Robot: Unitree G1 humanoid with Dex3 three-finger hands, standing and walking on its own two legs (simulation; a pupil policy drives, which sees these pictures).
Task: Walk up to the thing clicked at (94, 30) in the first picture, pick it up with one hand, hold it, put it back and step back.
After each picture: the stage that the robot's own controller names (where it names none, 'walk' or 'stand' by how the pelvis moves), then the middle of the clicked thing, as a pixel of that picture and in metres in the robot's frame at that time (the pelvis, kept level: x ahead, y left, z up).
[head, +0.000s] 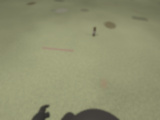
stand; (94, 31) +2.10 -0.10 -0.65
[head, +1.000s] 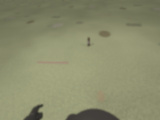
walk; (88, 42) +1.96 +0.16 -0.62
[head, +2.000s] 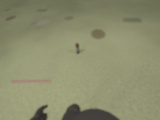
walk; (77, 48) +1.35 +0.36 -0.64
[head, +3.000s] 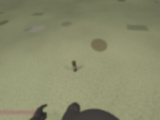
walk; (74, 66) +0.88 +0.31 -0.65
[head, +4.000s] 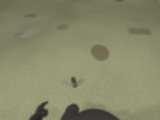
walk; (74, 82) +0.56 +0.24 -0.64
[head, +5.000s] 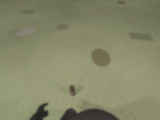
stand; (72, 90) +0.42 +0.20 -0.64
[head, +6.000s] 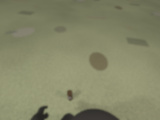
stand; (70, 95) +0.39 +0.18 -0.66
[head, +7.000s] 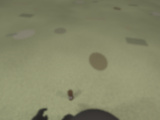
stand; (70, 95) +0.40 +0.19 -0.66
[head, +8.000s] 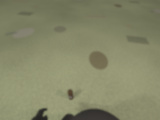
stand; (70, 95) +0.39 +0.19 -0.66
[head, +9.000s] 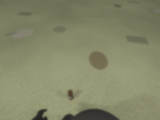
stand; (70, 95) +0.39 +0.19 -0.66
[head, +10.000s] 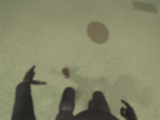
go down; (66, 73) +0.43 +0.20 -0.49
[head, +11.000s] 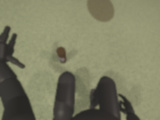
go down; (62, 56) +0.47 +0.24 -0.26
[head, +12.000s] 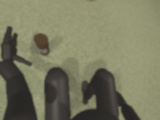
close in; (43, 46) +0.46 +0.27 -0.19
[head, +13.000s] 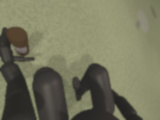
close; (21, 44) +0.45 +0.30 -0.16
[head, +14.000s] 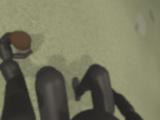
lift; (22, 46) +0.43 +0.30 -0.16
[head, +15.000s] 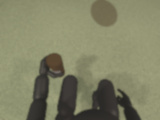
lift; (57, 67) +0.33 +0.21 -0.03
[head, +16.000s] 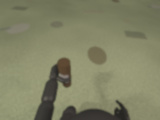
hold; (65, 74) +0.31 +0.16 +0.04
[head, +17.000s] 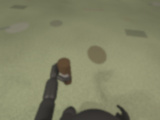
hold; (66, 73) +0.32 +0.16 +0.03
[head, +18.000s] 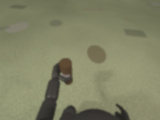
crouch; (67, 73) +0.32 +0.15 +0.03
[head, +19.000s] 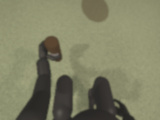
crouch; (55, 51) +0.45 +0.21 -0.05
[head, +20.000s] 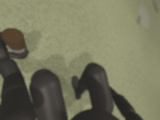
lower; (18, 47) +0.44 +0.29 -0.17
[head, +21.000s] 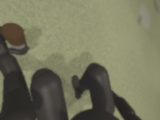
lower; (18, 43) +0.45 +0.30 -0.16
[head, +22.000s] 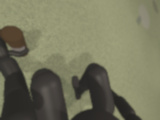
lower; (18, 45) +0.44 +0.30 -0.16
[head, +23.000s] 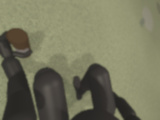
lower; (22, 46) +0.43 +0.29 -0.16
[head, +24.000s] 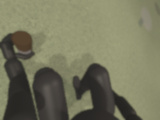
loosen; (25, 48) +0.43 +0.28 -0.16
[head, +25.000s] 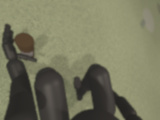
withdraw; (27, 49) +0.42 +0.28 -0.16
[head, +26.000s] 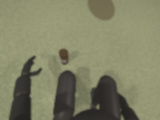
walk; (64, 58) +0.45 +0.22 -0.25
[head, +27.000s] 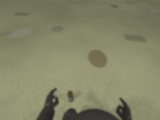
stand; (70, 96) +0.38 +0.17 -0.59
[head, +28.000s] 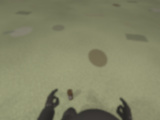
stand; (70, 95) +0.39 +0.18 -0.60
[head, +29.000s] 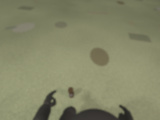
stand; (71, 92) +0.39 +0.18 -0.61
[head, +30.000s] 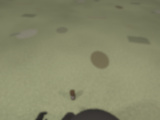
walk; (72, 95) +0.40 +0.18 -0.66
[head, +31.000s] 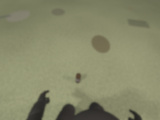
walk; (78, 78) +0.51 +0.09 -0.63
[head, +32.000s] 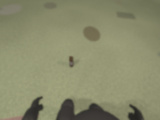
walk; (71, 62) +0.75 +0.24 -0.63
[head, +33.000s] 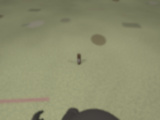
stand; (78, 59) +1.04 +0.23 -0.64
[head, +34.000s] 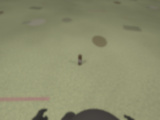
stand; (79, 60) +1.04 +0.17 -0.66
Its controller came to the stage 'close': yes
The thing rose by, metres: 0.67
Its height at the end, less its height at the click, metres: +0.00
